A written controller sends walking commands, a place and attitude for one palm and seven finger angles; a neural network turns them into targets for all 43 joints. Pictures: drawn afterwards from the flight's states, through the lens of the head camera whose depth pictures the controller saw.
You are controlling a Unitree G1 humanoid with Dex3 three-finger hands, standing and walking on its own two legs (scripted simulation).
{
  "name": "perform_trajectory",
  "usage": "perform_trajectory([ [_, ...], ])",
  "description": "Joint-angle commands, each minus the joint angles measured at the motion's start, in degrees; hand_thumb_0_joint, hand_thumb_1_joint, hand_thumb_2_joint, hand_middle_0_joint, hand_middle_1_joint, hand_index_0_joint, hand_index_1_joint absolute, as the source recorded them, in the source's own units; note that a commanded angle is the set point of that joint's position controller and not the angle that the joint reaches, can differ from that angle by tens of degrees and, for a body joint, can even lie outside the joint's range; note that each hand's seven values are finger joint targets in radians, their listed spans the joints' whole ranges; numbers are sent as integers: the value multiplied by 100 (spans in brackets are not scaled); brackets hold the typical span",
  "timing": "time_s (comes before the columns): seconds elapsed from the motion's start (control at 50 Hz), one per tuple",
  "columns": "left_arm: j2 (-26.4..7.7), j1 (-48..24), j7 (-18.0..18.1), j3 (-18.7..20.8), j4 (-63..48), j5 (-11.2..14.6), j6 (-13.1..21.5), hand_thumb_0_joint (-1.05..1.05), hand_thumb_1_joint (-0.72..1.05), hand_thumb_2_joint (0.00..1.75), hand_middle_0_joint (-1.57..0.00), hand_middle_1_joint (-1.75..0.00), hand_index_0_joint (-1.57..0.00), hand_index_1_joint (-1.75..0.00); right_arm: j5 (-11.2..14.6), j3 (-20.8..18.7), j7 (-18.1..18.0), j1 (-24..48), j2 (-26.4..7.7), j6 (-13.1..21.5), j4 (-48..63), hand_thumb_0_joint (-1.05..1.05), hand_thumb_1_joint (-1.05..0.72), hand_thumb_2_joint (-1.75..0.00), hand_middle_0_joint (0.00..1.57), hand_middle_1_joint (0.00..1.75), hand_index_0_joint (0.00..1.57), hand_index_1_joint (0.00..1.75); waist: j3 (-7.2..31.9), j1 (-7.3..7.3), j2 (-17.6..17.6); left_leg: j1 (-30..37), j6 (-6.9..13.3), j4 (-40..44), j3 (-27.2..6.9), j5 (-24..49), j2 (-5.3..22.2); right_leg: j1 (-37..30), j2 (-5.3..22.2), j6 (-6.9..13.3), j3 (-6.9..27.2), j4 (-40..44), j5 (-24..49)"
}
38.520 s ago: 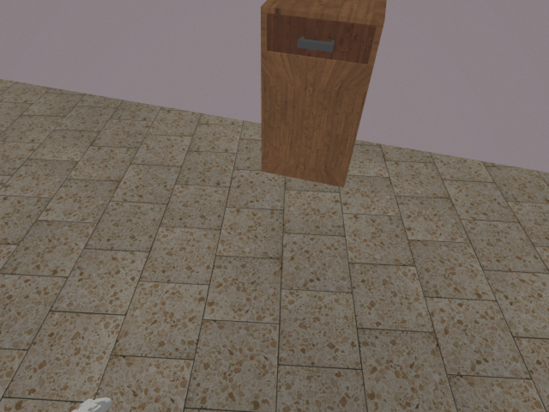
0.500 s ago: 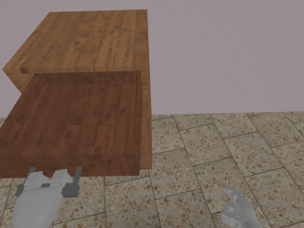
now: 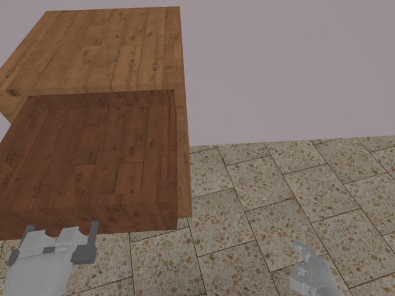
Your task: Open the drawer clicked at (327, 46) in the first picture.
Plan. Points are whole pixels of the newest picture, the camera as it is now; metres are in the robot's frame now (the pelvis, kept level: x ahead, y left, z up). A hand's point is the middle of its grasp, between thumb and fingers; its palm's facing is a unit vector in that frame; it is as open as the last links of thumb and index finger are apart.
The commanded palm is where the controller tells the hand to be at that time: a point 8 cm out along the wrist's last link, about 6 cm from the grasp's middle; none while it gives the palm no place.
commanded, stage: open the thumb to release the handle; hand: left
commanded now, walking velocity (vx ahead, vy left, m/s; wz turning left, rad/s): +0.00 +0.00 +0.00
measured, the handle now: (58, 242) +0.21 +0.28 +0.02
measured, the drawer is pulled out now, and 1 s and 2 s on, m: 0.30 0.30 0.30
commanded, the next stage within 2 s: lift the hand off the handle in 0.46 s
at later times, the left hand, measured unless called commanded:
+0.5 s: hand (52, 281) +0.15 +0.27 +0.01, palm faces -0.03 -0.06 -1.00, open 12.7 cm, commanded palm +0.12 +0.26 +0.06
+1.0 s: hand (52, 269) +0.16 +0.27 +0.02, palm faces +0.05 -0.03 -1.00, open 13.8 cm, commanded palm +0.14 +0.26 +0.08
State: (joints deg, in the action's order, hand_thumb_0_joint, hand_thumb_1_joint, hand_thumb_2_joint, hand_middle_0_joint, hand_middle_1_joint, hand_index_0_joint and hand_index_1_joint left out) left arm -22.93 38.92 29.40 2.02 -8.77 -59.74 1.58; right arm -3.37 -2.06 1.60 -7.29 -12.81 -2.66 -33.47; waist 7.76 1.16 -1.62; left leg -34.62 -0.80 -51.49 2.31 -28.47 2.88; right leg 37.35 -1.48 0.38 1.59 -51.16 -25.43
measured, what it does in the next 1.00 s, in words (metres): stands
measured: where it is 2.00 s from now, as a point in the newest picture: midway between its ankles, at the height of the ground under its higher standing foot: outside the picture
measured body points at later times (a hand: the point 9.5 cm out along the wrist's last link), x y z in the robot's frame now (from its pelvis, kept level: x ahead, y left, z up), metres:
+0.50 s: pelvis -0.01 +0.00 +0.01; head +0.02 -0.02 +0.45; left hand +0.14 +0.27 +0.06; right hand +0.21 -0.21 -0.08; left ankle -0.03 +0.13 -0.69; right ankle +0.00 -0.12 -0.69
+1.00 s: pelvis -0.02 -0.01 +0.01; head +0.00 -0.03 +0.46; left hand +0.15 +0.26 +0.08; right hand +0.19 -0.22 -0.10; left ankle -0.03 +0.13 -0.69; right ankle +0.00 -0.12 -0.69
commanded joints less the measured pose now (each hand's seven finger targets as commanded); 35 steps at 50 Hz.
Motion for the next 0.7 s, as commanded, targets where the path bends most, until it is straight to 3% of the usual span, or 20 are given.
perform_trajectory([
  [0.0,-685,-230,544,912,-526,-99,-141,0,69,81,-38,-133,-38,-133,-7,-270,-179,517,-594,339,711,0,-90,-90,20,30,20,30,913,283,-195,743,88,463,-219,2266,-331,-303,-139,230,-183,485,2061],
  [0.06,-641,-297,468,712,-832,-17,-281,0,48,72,-37,-130,-37,-130,33,-263,-217,485,-630,319,801,0,-90,-90,20,30,20,30,1491,300,-293,965,60,468,-190,2721,-338,-653,-112,210,-215,450,2474],
  [0.08,-644,-379,447,672,-852,0,-324,0,41,69,-36,-130,-36,-130,27,-215,-226,549,-630,303,805,0,-90,-90,20,30,20,30,1495,291,-150,983,71,448,-197,2707,-351,-601,-108,188,-152,443,2417],
  [0.12,-507,-440,269,402,-750,18,-440,0,27,63,-35,-128,-35,-128,65,-178,-275,609,-637,315,784,0,-90,-90,20,30,20,30,1246,236,110,865,115,513,-183,2556,-353,-677,-95,138,-220,564,2423],
  [0.14,-431,-486,150,278,-770,54,-482,0,20,60,-35,-127,-35,-127,101,-196,-295,616,-625,328,772,0,-90,-90,20,30,20,30,1144,212,45,892,127,565,-181,2461,-345,-735,-78,148,-240,641,2397],
  [0.18,-575,-713,-6,274,-785,27,-491,0,6,54,-34,-126,-34,-126,66,-82,-333,689,-639,327,781,0,-90,-90,20,30,20,30,956,223,73,851,153,638,-196,2353,-350,-706,-54,124,-235,696,2240],
  [0.24,-548,-450,-211,236,-534,36,-411,0,-15,45,-32,-124,-32,-124,107,-57,-348,682,-564,373,768,0,-90,-90,20,30,20,30,673,305,200,823,152,762,-194,2127,-356,-803,-84,157,-265,821,2063],
  [0.28,-707,-662,-251,336,-629,-40,-282,0,-29,39,-32,-122,-32,-122,52,14,-339,693,-579,375,795,0,-90,-90,20,30,20,30,620,338,37,822,143,803,-195,2155,-372,-777,-64,157,-202,814,2027],
  [0.34,-597,-619,-289,304,-521,-41,-163,0,-50,30,-30,-120,-30,-120,73,-45,-317,653,-534,401,758,0,-90,-90,20,30,20,30,493,347,-61,861,120,866,-182,1939,-379,-772,-94,191,-225,916,1822],
  [0.38,-710,-572,-263,420,-609,-59,-64,0,-50,30,-30,-120,-30,-120,21,-6,-300,648,-548,408,805,0,-90,-90,20,30,20,30,583,394,-77,860,120,851,-188,2000,-388,-771,-77,182,-169,884,1827],
  [0.42,-633,-692,-243,363,-570,-59,-35,0,-50,30,-30,-120,-30,-120,22,-23,-291,655,-554,393,790,0,-90,-90,20,30,20,30,540,348,-8,819,123,838,-190,1916,-406,-731,-87,181,-174,910,1810],
  [0.48,-643,-842,-162,387,-715,-117,40,0,-50,30,-30,-120,-30,-120,-15,-59,-262,625,-557,406,808,0,-90,-90,20,30,20,30,671,350,-208,909,98,835,-193,1975,-390,-635,-91,203,-156,869,1675],
  [0.5,-488,-715,-168,279,-608,-87,21,0,-50,30,-30,-120,-30,-120,41,-133,-260,600,-523,419,752,0,-90,-90,20,30,20,30,670,342,-247,951,89,846,-175,1997,-376,-712,-109,216,-228,904,1759],
  [0.52,-562,-773,-129,308,-650,-105,24,0,-50,30,-30,-120,-30,-120,-2,-83,-242,610,-560,412,802,0,-90,-90,20,30,20,30,660,332,-134,891,104,809,-191,1993,-390,-614,-100,201,-203,864,1711],
  [0.54,-241,-944,-163,-46,-716,-90,-8,0,-50,30,-30,-120,-30,-120,19,-139,-230,598,-541,415,765,0,-90,-90,20,30,20,30,687,239,-178,946,95,809,-192,1970,-376,-615,-103,204,-238,886,1734],
  [0.58,-413,-1192,-110,48,-846,-112,-5,0,-50,30,-30,-120,-30,-120,-26,-98,-231,602,-582,434,808,0,-90,-90,20,30,20,30,803,252,-187,940,112,777,-212,1973,-383,-536,-79,195,-189,844,1624],
  [0.64,-465,-1104,-65,143,-534,-201,-99,0,-50,30,-30,-120,-30,-120,29,-142,-265,613,-560,429,726,0,-90,-90,20,30,20,30,682,285,-100,850,81,840,-217,1852,-375,-603,-119,220,-239,863,1637],
  [0.68,-613,-1350,22,233,-633,-306,-131,0,-50,30,-30,-120,-30,-120,-24,-84,-267,612,-571,416,767,0,-90,-90,20,30,20,30,852,317,-56,877,79,805,-219,1914,-382,-539,-101,211,-191,792,1597],
])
